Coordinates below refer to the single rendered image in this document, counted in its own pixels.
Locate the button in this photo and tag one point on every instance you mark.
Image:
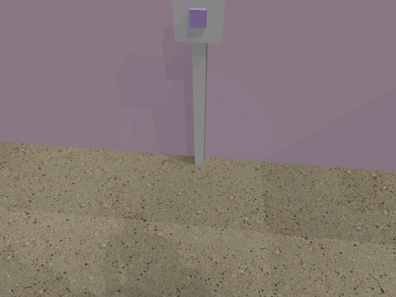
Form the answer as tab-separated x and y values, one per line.
198	17

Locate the panel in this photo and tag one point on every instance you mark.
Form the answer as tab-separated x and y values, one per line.
213	33

